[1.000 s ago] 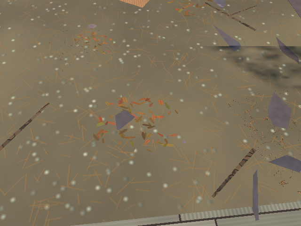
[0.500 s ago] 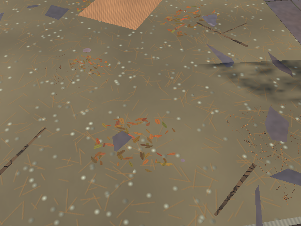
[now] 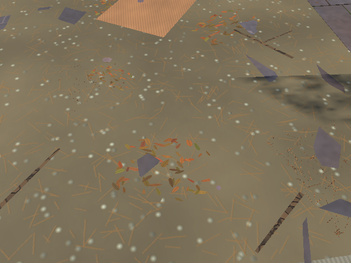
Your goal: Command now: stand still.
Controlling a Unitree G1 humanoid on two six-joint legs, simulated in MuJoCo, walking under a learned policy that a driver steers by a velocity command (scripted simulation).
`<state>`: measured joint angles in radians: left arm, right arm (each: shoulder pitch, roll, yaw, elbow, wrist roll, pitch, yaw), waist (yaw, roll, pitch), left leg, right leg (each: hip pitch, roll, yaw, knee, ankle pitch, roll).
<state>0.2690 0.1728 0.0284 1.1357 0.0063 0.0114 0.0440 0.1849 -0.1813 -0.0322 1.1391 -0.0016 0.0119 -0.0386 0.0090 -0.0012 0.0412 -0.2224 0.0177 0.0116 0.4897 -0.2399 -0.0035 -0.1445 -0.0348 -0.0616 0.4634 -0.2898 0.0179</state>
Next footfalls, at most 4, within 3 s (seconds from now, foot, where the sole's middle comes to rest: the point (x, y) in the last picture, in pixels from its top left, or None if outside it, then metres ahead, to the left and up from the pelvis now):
1.64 left None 0.45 0.07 -0.74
2.18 right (228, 201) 0.75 -0.18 -0.74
2.54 left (171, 205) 0.73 0.05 -0.74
2.86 right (236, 192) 0.79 -0.22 -0.74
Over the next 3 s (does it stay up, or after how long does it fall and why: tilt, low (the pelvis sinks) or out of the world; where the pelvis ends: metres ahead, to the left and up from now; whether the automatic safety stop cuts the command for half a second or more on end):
stays up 0.79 -0.12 0.04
